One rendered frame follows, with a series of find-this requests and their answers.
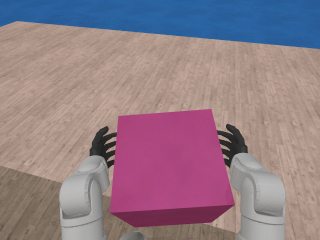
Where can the robot left forearm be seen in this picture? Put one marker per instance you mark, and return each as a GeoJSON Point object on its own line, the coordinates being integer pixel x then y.
{"type": "Point", "coordinates": [80, 201]}

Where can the carton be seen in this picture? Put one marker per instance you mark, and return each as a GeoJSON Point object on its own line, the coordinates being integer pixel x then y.
{"type": "Point", "coordinates": [169, 169]}

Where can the robot left hand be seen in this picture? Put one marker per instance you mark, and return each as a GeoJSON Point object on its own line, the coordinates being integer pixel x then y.
{"type": "Point", "coordinates": [99, 147]}

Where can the robot right hand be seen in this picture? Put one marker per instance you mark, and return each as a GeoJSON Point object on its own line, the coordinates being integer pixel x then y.
{"type": "Point", "coordinates": [236, 144]}

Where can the robot right forearm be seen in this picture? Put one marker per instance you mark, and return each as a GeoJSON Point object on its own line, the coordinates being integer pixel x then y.
{"type": "Point", "coordinates": [262, 199]}

